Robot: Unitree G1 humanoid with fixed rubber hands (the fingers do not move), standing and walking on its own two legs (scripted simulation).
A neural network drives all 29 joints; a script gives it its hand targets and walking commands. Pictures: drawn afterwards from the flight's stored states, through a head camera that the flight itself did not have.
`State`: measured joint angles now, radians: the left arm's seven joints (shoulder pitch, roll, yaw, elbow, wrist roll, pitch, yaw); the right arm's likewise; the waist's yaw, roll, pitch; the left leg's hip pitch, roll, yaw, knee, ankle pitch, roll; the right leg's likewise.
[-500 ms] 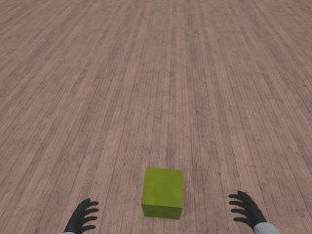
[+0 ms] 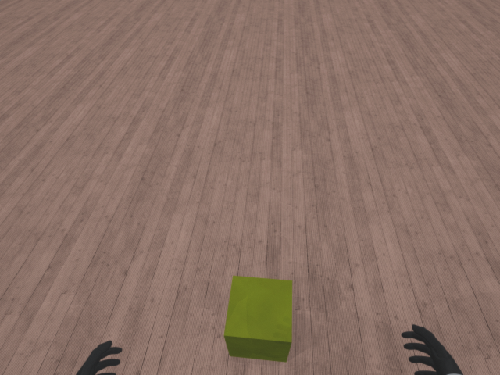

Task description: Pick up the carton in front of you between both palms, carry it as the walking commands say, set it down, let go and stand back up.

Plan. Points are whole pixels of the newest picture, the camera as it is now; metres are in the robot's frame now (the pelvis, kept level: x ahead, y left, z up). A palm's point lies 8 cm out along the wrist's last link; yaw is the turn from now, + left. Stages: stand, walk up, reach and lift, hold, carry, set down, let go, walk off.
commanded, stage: stand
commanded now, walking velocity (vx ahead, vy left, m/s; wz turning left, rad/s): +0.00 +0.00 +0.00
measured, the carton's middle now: (260, 319) +0.43 +0.00 -0.65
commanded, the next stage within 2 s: none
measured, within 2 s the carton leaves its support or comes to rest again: neither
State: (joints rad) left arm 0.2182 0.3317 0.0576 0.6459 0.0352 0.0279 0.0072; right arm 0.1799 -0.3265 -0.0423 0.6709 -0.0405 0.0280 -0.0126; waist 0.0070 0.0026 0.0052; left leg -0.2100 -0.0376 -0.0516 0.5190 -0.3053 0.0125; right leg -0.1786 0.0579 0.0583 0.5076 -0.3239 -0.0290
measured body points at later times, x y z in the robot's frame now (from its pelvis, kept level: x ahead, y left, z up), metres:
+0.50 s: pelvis +0.01 +0.00 +0.00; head +0.01 +0.00 +0.45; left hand +0.14 +0.30 -0.09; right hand +0.15 -0.30 -0.10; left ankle -0.02 +0.11 -0.74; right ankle -0.03 -0.10 -0.74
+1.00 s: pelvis -0.01 +0.00 +0.01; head -0.01 +0.00 +0.46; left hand +0.10 +0.31 -0.10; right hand +0.10 -0.31 -0.10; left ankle -0.02 +0.11 -0.74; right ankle -0.03 -0.10 -0.74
